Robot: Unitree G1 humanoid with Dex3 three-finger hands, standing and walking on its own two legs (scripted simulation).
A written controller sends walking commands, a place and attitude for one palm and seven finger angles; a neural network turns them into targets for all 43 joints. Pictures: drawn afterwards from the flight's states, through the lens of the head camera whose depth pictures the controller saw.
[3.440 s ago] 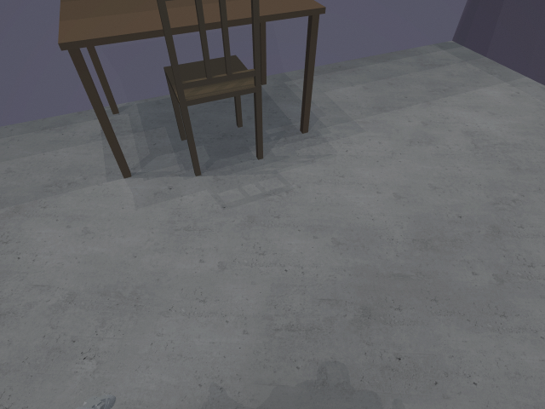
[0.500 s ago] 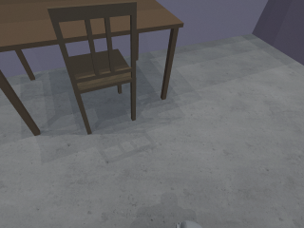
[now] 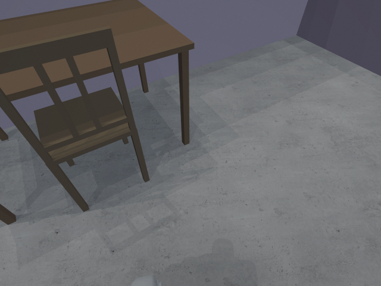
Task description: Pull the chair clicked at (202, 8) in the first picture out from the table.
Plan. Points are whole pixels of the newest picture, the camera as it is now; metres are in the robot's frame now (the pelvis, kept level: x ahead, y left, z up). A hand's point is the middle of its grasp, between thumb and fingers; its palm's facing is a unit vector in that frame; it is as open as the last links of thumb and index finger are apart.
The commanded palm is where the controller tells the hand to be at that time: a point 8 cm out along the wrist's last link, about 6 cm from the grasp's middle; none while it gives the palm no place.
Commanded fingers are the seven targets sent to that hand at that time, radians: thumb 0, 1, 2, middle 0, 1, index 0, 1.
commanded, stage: turn to face it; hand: left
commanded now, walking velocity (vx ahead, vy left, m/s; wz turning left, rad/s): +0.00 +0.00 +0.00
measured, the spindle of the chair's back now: (59, 104) +0.71 +0.50 -0.06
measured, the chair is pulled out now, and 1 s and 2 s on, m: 0.00 0.00 0.00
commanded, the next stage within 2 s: take the last steps up to it in 0.86 s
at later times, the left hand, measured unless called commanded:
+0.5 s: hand out of the picture +0.11 +0.26 -0.17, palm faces +0.31 -0.92 -0.23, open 7.3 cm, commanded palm none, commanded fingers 0.00 0.90 0.90 -0.20 -0.30 -0.20 -0.30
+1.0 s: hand out of the picture +0.09 +0.19 -0.15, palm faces +0.48 -0.84 -0.25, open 7.3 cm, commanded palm none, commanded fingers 0.00 0.90 0.90 -0.20 -0.30 -0.20 -0.30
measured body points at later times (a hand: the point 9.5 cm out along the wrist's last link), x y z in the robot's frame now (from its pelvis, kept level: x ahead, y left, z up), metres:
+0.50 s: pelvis +0.10 +0.05 +0.00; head +0.13 +0.07 +0.45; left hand +0.10 +0.31 -0.16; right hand +0.25 -0.16 -0.14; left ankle +0.15 +0.14 -0.74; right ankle +0.14 -0.11 -0.67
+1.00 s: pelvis +0.12 -0.01 +0.01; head +0.15 -0.01 +0.45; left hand +0.07 +0.24 -0.13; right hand +0.29 -0.22 -0.15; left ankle +0.03 +0.11 -0.67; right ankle +0.17 -0.10 -0.74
